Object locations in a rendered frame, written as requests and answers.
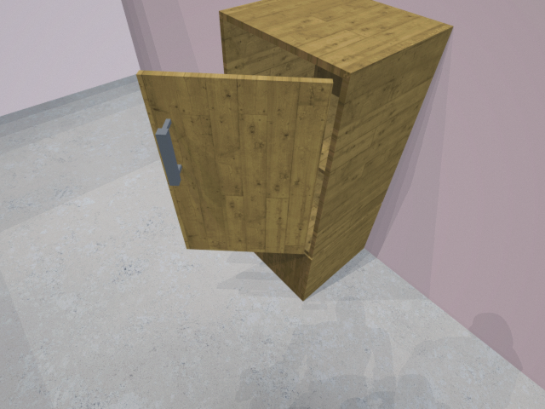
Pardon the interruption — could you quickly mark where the handle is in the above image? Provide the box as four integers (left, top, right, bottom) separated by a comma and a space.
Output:
155, 118, 182, 186

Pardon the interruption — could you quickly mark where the cupboard door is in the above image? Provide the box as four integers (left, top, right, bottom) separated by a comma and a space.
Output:
136, 70, 333, 254

